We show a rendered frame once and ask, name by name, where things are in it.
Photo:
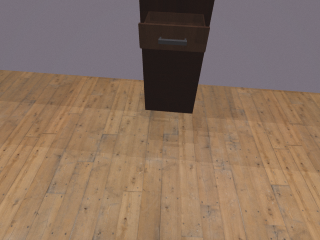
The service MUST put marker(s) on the handle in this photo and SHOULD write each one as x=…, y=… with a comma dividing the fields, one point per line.
x=172, y=41

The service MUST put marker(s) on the drawer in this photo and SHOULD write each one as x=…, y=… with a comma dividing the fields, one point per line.
x=176, y=26

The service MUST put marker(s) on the cabinet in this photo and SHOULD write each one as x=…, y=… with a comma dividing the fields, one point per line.
x=171, y=77

